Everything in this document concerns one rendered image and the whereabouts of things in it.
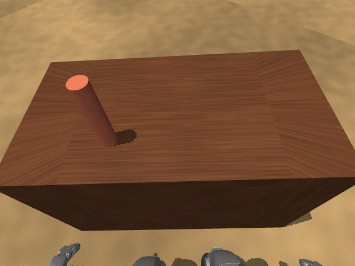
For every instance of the left robot hand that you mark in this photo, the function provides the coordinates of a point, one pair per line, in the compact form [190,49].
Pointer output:
[64,255]

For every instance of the can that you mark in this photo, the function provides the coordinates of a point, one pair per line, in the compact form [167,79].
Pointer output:
[84,95]

